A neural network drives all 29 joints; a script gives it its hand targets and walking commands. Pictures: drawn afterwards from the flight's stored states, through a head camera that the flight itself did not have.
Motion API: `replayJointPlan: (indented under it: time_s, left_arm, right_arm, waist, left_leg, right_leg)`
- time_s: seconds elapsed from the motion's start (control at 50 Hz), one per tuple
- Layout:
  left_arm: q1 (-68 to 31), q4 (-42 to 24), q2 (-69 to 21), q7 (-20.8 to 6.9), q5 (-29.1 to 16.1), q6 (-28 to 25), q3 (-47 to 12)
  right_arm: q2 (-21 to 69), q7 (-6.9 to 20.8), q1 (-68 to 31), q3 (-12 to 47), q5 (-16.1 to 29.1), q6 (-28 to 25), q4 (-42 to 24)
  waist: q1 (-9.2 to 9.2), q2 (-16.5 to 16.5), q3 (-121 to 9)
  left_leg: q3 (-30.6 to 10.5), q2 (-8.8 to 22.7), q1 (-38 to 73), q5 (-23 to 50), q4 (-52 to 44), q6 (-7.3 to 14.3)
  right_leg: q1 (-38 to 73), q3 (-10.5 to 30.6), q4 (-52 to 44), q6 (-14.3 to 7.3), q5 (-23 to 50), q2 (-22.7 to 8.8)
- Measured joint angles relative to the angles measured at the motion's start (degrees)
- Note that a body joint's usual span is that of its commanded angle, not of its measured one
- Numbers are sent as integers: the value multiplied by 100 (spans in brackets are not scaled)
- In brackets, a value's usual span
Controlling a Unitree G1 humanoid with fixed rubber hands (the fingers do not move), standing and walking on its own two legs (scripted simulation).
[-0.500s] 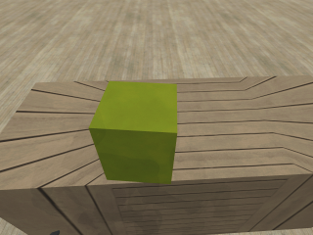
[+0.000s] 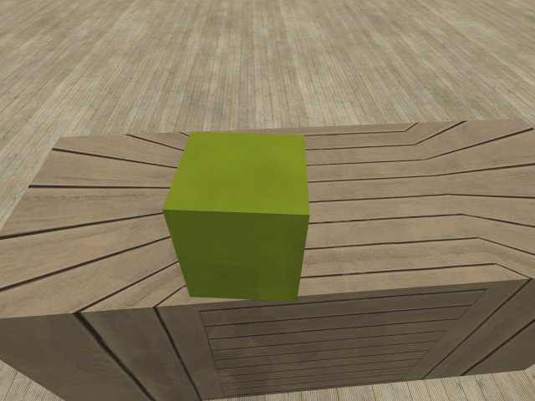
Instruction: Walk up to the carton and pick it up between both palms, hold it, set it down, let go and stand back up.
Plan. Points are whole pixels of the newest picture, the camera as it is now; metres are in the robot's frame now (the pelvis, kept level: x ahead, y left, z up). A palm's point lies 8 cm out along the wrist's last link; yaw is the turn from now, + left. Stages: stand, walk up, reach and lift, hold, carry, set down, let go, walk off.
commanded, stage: stand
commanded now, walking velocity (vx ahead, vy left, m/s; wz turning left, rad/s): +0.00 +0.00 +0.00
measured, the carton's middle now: (245, 218) +0.45 +0.05 +0.01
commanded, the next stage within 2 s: none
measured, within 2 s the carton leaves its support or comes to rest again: neither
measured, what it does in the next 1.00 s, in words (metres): stands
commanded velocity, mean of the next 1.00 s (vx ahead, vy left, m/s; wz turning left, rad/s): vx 0.00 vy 0.00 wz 0.00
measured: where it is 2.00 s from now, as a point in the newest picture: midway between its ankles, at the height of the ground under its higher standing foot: outside the picture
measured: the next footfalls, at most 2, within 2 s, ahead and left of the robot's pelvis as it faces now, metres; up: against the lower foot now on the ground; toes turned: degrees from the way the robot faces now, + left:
none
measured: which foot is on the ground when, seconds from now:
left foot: down 0.00-1.00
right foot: down 0.00-1.00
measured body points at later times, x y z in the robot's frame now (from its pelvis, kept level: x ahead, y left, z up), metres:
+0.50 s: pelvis -0.01 +0.01 +0.00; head -0.02 +0.00 +0.45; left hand +0.05 +0.30 -0.13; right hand +0.06 -0.29 -0.14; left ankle +0.03 +0.11 -0.74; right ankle -0.02 -0.13 -0.74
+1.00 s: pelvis +0.00 +0.00 +0.00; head +0.00 +0.00 +0.45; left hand +0.07 +0.29 -0.13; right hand +0.07 -0.29 -0.14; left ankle +0.03 +0.12 -0.74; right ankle -0.02 -0.13 -0.74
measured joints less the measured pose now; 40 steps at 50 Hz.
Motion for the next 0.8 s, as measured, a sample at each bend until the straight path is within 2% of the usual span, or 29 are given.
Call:
replayJointPlan:
  time_s: [0.34,0.8]
  left_arm:
    - [-51,251,69,18,-5,34,13]
    - [-192,324,19,32,-8,29,15]
  right_arm:
    - [-71,-10,-130,-57,36,25,246]
    - [-59,-17,-273,-26,72,32,293]
  waist:
    - [-6,-65,76]
    - [-7,-32,126]
  left_leg:
    - [16,-70,-16,172,-173,57]
    - [-42,-53,-1,148,-192,27]
  right_leg:
    - [-66,50,-77,63,130,-63]
    - [-16,35,-151,47,122,-41]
